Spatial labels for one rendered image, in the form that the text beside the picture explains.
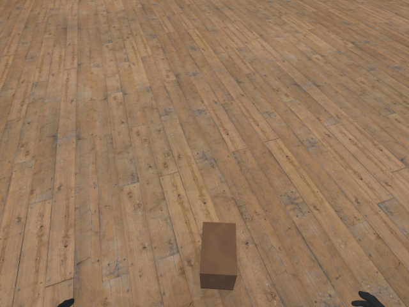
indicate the right robot hand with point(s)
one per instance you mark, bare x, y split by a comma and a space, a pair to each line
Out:
370, 300

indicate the carton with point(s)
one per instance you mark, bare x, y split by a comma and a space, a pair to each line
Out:
218, 264

